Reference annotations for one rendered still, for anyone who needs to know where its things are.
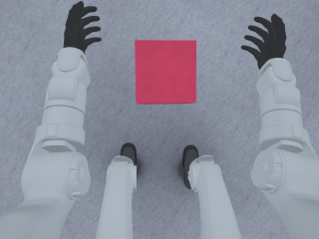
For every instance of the right robot upper arm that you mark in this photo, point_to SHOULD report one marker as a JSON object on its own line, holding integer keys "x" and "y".
{"x": 290, "y": 183}

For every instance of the robot right forearm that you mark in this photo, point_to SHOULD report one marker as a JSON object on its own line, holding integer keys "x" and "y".
{"x": 280, "y": 110}

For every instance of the robot foot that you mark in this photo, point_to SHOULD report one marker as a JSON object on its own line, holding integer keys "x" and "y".
{"x": 129, "y": 150}
{"x": 190, "y": 153}

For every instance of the right robot foot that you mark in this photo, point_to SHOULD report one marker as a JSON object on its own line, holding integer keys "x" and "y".
{"x": 190, "y": 153}

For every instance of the robot left forearm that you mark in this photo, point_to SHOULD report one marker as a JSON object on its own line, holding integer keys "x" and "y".
{"x": 65, "y": 106}

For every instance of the right robot hand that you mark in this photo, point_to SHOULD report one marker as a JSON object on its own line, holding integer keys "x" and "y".
{"x": 274, "y": 40}

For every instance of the left robot upper arm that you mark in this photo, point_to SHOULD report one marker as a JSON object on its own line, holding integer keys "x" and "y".
{"x": 52, "y": 182}

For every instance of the carton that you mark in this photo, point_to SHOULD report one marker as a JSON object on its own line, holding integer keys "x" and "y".
{"x": 165, "y": 72}

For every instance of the left robot foot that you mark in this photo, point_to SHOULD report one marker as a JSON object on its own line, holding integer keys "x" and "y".
{"x": 129, "y": 150}

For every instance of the left robot hand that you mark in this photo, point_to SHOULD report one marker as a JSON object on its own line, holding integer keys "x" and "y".
{"x": 75, "y": 34}

